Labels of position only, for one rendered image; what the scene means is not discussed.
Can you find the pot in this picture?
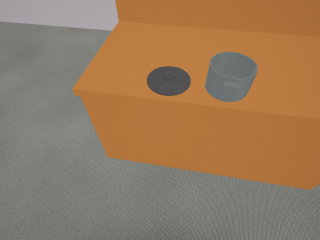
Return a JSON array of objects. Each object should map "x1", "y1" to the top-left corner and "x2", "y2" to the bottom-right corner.
[{"x1": 205, "y1": 51, "x2": 258, "y2": 102}]

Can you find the table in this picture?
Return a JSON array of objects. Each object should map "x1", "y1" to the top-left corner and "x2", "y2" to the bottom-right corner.
[{"x1": 72, "y1": 0, "x2": 320, "y2": 190}]

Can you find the lid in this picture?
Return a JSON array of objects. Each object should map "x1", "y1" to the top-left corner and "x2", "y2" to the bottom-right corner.
[{"x1": 147, "y1": 66, "x2": 191, "y2": 96}]

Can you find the knob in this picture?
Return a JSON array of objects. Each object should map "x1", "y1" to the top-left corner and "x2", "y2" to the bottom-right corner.
[{"x1": 163, "y1": 70, "x2": 175, "y2": 82}]

